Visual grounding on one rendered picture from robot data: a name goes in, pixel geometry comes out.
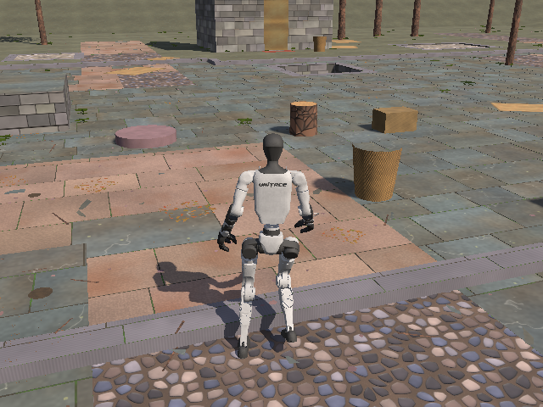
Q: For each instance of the left robot hand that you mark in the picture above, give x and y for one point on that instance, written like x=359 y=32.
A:
x=221 y=239

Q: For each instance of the robot left forearm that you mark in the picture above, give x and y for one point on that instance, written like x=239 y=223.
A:
x=228 y=224

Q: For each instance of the robot torso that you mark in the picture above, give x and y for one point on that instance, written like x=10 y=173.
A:
x=272 y=195

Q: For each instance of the right robot hand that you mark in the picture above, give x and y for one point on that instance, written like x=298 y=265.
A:
x=301 y=223

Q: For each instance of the left robot upper arm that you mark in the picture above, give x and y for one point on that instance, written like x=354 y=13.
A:
x=240 y=193

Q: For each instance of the left robot shin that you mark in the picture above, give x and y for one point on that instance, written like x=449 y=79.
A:
x=245 y=312

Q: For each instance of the robot right forearm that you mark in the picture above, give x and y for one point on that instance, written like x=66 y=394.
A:
x=308 y=220

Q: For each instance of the right robot upper arm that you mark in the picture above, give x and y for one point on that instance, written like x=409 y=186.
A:
x=298 y=179

